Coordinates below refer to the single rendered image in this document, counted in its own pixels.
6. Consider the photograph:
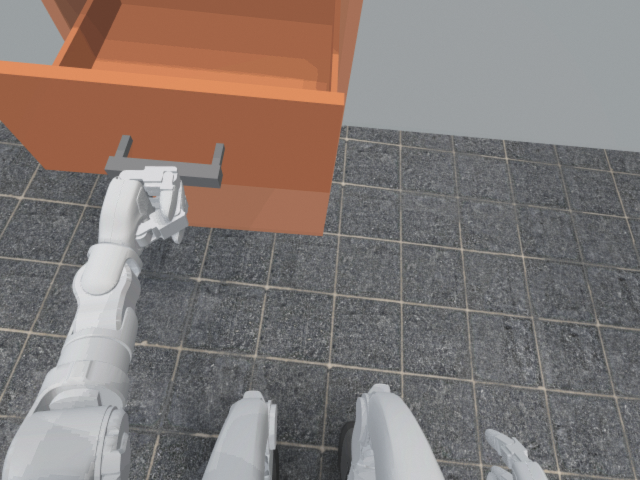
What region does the left robot hand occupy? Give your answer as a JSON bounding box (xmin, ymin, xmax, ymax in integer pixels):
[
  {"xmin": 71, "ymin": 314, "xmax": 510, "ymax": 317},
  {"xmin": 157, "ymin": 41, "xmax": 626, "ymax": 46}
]
[{"xmin": 98, "ymin": 166, "xmax": 189, "ymax": 256}]

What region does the cabinet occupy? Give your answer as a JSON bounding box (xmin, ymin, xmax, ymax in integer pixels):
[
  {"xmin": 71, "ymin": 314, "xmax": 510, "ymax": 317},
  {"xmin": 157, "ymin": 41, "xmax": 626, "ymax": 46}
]
[{"xmin": 41, "ymin": 0, "xmax": 363, "ymax": 236}]

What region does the left robot thigh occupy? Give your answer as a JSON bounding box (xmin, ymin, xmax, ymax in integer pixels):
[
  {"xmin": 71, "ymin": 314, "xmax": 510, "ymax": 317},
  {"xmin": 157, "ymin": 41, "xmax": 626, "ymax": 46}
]
[{"xmin": 202, "ymin": 398, "xmax": 277, "ymax": 480}]

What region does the drawer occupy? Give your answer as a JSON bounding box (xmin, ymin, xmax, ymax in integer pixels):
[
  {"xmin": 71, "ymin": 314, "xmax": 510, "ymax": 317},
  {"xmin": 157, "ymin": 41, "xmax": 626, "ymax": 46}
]
[{"xmin": 0, "ymin": 0, "xmax": 344, "ymax": 193}]

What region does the right robot hand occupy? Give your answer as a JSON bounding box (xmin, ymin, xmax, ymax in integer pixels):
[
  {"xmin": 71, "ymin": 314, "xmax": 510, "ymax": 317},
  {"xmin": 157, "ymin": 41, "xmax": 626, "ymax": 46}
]
[{"xmin": 485, "ymin": 429, "xmax": 548, "ymax": 480}]

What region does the handle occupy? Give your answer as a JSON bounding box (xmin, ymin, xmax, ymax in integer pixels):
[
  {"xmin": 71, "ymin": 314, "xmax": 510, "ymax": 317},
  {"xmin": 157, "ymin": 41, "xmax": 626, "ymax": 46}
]
[{"xmin": 104, "ymin": 135, "xmax": 225, "ymax": 188}]

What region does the left robot upper arm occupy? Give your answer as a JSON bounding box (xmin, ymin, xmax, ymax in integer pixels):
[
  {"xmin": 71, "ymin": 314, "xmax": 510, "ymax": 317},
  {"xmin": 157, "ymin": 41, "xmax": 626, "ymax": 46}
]
[{"xmin": 8, "ymin": 405, "xmax": 131, "ymax": 480}]

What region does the robot right shin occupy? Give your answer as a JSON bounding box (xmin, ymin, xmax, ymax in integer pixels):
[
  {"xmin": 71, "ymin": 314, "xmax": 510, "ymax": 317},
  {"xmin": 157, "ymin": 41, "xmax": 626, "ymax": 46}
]
[{"xmin": 347, "ymin": 384, "xmax": 390, "ymax": 480}]

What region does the left robot forearm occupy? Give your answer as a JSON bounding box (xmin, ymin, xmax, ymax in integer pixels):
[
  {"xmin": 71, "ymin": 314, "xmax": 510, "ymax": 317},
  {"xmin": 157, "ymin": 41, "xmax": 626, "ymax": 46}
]
[{"xmin": 2, "ymin": 243, "xmax": 143, "ymax": 480}]

